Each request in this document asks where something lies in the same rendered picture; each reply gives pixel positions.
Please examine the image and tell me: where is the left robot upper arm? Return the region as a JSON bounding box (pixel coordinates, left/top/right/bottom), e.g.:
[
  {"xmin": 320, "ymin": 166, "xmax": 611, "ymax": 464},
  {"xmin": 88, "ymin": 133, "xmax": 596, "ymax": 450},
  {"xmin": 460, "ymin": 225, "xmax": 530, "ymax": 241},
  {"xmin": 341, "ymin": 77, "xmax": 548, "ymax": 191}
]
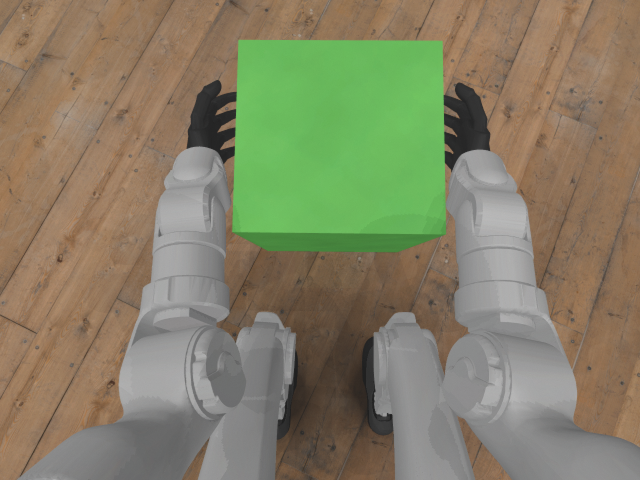
[{"xmin": 17, "ymin": 325, "xmax": 246, "ymax": 480}]

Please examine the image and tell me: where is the robot left forearm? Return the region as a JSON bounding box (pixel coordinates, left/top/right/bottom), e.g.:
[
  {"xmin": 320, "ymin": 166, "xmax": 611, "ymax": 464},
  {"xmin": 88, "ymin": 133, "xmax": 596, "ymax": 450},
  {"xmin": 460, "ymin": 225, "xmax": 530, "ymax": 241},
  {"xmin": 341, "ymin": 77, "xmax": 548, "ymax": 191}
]
[{"xmin": 119, "ymin": 147, "xmax": 231, "ymax": 404}]

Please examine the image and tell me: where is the robot left hand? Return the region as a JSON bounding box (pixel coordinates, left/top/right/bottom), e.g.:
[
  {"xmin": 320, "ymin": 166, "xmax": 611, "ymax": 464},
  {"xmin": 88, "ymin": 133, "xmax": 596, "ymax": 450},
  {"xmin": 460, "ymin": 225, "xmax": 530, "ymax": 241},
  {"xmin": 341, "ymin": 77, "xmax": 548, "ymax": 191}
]
[{"xmin": 187, "ymin": 80, "xmax": 237, "ymax": 164}]

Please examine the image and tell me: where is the carton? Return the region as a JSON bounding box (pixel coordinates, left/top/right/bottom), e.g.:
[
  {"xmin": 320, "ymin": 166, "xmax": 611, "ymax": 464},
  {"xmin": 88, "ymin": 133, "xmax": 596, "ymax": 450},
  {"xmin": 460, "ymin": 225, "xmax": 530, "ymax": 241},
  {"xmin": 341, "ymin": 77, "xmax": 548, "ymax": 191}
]
[{"xmin": 232, "ymin": 40, "xmax": 446, "ymax": 252}]

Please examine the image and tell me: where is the robot right hand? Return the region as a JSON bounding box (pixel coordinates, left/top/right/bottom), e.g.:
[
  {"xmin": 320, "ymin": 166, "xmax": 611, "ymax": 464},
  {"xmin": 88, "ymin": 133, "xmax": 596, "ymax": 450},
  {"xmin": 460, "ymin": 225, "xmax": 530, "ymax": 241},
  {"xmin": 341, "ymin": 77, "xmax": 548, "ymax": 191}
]
[{"xmin": 444, "ymin": 82, "xmax": 490, "ymax": 173}]

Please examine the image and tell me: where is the right robot upper arm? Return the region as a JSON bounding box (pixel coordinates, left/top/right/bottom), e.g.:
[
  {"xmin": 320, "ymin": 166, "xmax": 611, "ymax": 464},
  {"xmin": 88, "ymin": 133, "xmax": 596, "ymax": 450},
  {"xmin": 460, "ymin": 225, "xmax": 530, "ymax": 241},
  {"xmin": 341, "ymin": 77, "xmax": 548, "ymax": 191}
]
[{"xmin": 442, "ymin": 331, "xmax": 640, "ymax": 480}]

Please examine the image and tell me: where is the right robot foot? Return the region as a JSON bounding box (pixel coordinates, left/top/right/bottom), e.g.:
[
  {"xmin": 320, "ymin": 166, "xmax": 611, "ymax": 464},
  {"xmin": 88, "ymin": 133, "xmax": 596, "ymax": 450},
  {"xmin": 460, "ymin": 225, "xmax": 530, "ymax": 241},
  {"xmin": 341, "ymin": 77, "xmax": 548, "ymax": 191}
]
[{"xmin": 362, "ymin": 336, "xmax": 393, "ymax": 435}]

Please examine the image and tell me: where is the left robot thigh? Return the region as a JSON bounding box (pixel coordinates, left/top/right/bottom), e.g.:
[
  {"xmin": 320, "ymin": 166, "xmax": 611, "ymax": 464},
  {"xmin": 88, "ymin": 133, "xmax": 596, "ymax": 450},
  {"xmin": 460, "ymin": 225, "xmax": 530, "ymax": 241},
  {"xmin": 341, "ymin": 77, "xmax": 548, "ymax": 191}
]
[{"xmin": 198, "ymin": 321, "xmax": 296, "ymax": 480}]

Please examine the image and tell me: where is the robot right forearm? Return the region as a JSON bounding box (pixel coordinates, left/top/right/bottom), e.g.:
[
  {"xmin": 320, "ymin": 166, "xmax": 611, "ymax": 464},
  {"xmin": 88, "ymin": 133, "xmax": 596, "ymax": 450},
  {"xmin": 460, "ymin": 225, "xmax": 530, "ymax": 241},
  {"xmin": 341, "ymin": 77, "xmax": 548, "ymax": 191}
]
[{"xmin": 446, "ymin": 150, "xmax": 576, "ymax": 382}]

